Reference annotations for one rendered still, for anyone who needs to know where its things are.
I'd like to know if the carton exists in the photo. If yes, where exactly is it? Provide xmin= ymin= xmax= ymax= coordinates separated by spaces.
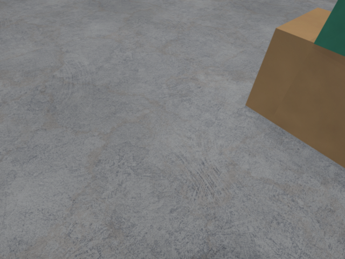
xmin=314 ymin=0 xmax=345 ymax=56

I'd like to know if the pedestal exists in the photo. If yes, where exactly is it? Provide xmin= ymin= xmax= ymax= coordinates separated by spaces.
xmin=246 ymin=8 xmax=345 ymax=168

